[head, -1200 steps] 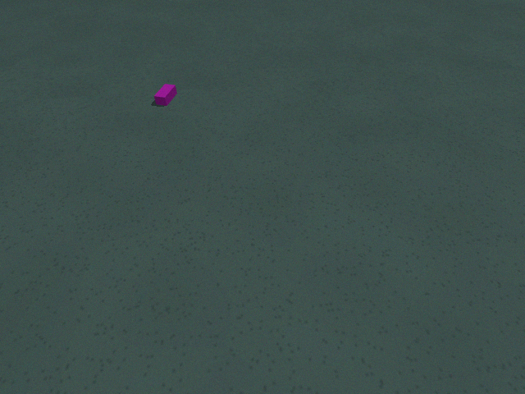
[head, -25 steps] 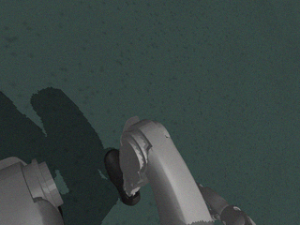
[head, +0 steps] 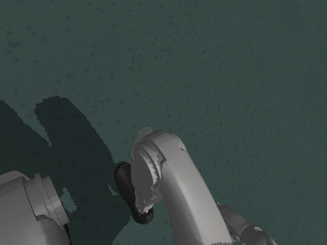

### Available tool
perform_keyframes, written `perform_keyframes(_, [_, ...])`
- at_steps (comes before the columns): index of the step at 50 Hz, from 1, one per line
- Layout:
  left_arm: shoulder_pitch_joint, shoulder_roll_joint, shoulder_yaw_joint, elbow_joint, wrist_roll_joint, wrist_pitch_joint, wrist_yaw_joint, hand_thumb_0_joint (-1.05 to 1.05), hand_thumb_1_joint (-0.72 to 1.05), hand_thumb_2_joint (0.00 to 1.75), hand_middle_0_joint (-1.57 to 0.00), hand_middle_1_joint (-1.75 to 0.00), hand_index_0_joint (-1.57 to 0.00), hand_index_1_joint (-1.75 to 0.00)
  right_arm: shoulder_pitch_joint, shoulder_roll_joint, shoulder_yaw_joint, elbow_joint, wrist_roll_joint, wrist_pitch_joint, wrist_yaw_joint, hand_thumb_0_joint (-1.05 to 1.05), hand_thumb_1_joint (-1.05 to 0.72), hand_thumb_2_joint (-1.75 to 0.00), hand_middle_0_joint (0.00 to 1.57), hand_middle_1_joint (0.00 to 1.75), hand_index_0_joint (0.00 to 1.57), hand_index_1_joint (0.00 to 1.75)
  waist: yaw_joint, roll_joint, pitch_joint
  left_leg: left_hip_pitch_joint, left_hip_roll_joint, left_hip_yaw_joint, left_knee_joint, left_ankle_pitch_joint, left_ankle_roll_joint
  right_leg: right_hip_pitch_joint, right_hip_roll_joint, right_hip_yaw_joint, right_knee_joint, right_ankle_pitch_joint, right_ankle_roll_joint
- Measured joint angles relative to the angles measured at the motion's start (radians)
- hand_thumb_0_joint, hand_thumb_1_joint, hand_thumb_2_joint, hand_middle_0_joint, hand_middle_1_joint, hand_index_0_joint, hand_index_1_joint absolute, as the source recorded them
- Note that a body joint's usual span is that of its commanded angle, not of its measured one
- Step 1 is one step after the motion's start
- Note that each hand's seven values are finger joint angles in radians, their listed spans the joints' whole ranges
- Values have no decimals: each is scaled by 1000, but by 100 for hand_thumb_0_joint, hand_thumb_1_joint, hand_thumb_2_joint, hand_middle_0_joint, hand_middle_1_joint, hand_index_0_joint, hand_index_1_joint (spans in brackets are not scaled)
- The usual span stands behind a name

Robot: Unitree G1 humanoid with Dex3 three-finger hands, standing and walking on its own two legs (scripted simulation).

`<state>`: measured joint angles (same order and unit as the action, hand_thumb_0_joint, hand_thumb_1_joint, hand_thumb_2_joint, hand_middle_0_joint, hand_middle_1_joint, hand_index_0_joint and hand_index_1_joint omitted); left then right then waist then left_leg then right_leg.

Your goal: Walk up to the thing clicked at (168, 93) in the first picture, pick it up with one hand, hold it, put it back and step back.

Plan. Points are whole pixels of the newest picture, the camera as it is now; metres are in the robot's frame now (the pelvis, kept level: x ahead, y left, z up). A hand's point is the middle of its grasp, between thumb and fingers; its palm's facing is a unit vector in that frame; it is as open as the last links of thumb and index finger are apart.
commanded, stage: close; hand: left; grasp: from above
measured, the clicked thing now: out of the picture +0.45 +0.39 -0.27
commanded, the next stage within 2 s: settle in 0.22 s
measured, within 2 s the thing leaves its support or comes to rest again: leaves its support in 0.66 s
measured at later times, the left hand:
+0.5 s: hand out of the picture +0.44 +0.38 -0.24, palm faces -0.45 -0.15 -0.88, open 11.2 cm
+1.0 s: hand out of the picture +0.44 +0.41 -0.17, palm faces -0.45 -0.10 -0.89, open 11.0 cm
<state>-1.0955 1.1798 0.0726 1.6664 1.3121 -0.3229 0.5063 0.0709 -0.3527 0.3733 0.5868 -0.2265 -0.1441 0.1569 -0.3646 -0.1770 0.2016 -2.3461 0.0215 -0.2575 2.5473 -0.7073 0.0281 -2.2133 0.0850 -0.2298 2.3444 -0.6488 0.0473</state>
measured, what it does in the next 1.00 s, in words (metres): stands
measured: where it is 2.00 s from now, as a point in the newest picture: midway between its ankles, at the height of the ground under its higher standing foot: (103, 225)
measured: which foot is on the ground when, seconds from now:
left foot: down 0.00-1.00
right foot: down 0.00-1.00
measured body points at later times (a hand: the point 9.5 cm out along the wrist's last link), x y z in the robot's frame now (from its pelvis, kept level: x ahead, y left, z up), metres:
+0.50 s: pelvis +0.00 +0.00 +0.00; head +0.28 +0.16 +0.32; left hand +0.46 +0.39 -0.19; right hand +0.08 -0.25 -0.05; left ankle +0.07 +0.12 -0.27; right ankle +0.12 -0.11 -0.27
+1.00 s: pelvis +0.00 +0.00 +0.02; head +0.26 +0.14 +0.36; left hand +0.46 +0.41 -0.12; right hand +0.12 -0.25 -0.06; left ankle +0.07 +0.12 -0.27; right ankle +0.12 -0.11 -0.27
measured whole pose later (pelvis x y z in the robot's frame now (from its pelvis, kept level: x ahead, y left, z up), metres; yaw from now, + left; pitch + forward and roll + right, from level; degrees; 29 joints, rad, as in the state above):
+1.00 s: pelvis +0.00 +0.00 +0.02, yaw +2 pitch +32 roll -15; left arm -0.99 1.01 0.08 1.32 1.23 -0.23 0.25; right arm 0.11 -0.34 0.22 0.57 -0.16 -0.05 0.16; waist -0.27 -0.06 0.07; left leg -2.36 0.00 -0.20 2.47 -0.69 0.04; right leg -2.22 0.05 -0.19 2.30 -0.67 0.04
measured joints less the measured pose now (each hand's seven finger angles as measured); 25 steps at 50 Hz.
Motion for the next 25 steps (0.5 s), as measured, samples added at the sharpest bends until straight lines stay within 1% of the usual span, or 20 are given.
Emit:
perform_keyframes(2, [1,2,1,5,0,-1,7,0,-10,61,-43,-81,-48,-77,-3,-1,1,0,0,0,-1,0,-90,-89,20,30,20,30,-1,1,0,1,-1,-1,0,-1,0,1,0,-1,0,-1,0])
perform_keyframes(15, [-3,1,2,1,1,4,3,0,-13,62,-47,-79,-51,-75,-5,-2,-6,0,-2,4,-5,0,-90,-89,20,30,20,30,-3,2,-1,2,-1,0,-3,-3,1,4,-1,-1,-4,-4,1])
perform_keyframes(20, [-4,1,4,-2,2,6,-3,0,-13,62,-48,-78,-52,-74,-3,-1,-4,-3,-1,7,-5,0,-90,-89,20,30,20,30,-5,3,-4,2,-1,1,-5,-3,2,5,-1,0,-6,-5,0])
perform_keyframes(25, [1,-1,16,-13,3,16,-17,0,-14,63,-49,-78,-53,-73,0,1,-7,-5,-2,11,-6,0,-91,-89,20,30,20,30,-6,4,-9,0,-2,-1,-6,-3,1,4,-2,-2,-8,-5,0])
